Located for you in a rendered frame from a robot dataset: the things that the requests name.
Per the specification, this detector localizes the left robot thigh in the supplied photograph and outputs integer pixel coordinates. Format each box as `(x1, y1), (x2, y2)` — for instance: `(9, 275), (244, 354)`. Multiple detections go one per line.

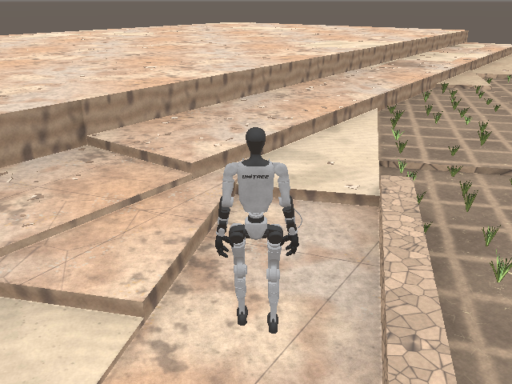
(229, 223), (247, 278)

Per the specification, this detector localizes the robot right forearm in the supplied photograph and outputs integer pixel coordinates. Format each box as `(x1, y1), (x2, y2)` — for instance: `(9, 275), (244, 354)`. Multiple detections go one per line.
(282, 196), (298, 235)

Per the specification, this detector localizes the left robot upper arm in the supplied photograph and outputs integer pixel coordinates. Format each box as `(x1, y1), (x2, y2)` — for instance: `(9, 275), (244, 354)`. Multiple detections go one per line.
(222, 162), (239, 208)

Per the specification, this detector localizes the left robot hand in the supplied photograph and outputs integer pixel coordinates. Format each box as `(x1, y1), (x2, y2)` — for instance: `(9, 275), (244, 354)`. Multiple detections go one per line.
(215, 235), (234, 258)

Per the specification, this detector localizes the right robot thigh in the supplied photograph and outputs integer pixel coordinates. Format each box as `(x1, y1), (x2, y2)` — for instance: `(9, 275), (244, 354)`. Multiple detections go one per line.
(266, 224), (283, 282)

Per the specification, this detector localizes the right robot upper arm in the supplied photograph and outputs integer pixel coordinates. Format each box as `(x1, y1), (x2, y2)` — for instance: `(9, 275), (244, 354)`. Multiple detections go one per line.
(273, 162), (291, 207)

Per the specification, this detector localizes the right robot hand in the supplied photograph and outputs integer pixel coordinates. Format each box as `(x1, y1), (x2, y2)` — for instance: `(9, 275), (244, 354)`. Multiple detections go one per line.
(280, 233), (299, 256)

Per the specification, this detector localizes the robot thigh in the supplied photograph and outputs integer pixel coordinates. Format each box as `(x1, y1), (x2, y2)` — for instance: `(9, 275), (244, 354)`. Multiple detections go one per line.
(266, 224), (283, 282)
(229, 223), (247, 278)

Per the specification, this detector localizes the robot left forearm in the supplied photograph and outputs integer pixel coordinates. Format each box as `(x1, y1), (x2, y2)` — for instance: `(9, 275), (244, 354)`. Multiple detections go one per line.
(216, 196), (230, 237)

